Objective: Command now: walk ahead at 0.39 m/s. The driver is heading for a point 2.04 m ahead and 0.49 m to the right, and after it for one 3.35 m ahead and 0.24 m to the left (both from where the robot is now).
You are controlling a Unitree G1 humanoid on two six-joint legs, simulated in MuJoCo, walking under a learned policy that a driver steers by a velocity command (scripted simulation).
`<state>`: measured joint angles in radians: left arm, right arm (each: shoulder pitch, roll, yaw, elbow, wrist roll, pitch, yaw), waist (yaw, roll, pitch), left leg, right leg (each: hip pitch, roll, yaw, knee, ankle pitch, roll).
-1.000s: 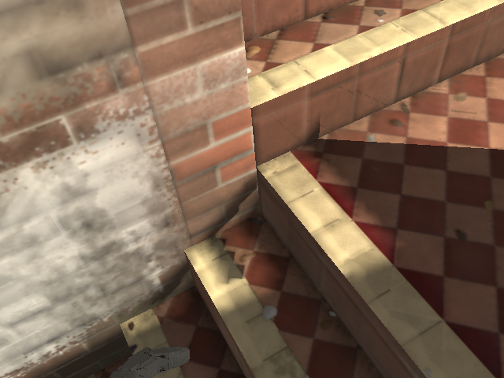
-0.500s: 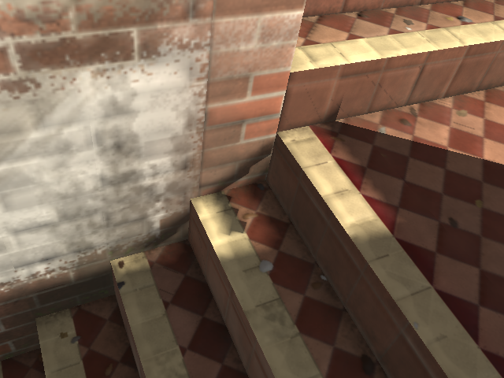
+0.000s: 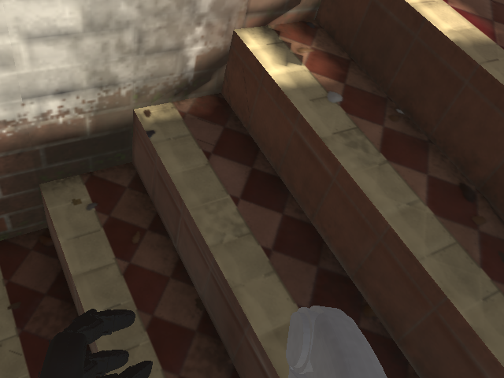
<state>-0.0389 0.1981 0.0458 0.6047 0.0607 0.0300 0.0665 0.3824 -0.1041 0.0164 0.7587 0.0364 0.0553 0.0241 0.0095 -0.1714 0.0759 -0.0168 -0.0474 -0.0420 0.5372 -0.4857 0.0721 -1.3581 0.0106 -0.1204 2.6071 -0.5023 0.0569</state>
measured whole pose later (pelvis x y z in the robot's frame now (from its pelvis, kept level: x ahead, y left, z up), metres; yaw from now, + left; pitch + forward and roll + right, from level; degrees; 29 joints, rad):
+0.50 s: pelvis +0.18 +0.12 +0.14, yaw +0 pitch +0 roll -4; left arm 0.28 0.24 0.07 0.93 0.03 -0.02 0.05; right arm 0.24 -0.26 -0.05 0.67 -0.02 0.02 0.05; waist 0.03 0.02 -0.05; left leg -0.67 -0.02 -0.12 1.40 -0.23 0.00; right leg -0.40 -0.01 -0.02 1.04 -0.65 -0.04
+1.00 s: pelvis +0.37 +0.24 +0.03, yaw -11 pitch +0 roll -2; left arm -0.02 0.15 -0.01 0.65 -0.02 0.10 0.10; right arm 0.48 -0.12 0.05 0.99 -0.04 -0.09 -0.08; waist -0.05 -0.05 -0.01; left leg -0.09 0.10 0.15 0.34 -0.24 -0.01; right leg -1.10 0.06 -0.03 2.12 -0.43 -0.09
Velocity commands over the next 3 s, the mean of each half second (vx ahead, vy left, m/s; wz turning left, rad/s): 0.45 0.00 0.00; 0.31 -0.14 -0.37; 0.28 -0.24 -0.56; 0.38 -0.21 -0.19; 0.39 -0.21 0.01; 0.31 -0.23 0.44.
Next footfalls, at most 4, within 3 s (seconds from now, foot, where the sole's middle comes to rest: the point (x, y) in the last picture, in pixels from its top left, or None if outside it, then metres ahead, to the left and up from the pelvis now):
0.28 right None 0.17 -0.03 -0.56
0.70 left None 0.40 0.36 -0.76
1.12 right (148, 351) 0.46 0.13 -0.56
1.62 left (139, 272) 0.64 0.18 -0.56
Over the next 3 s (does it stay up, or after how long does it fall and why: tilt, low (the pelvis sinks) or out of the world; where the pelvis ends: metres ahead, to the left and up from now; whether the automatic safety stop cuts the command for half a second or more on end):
stays up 0.85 -0.33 0.62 its command is cut before an obstacle after 0.7 s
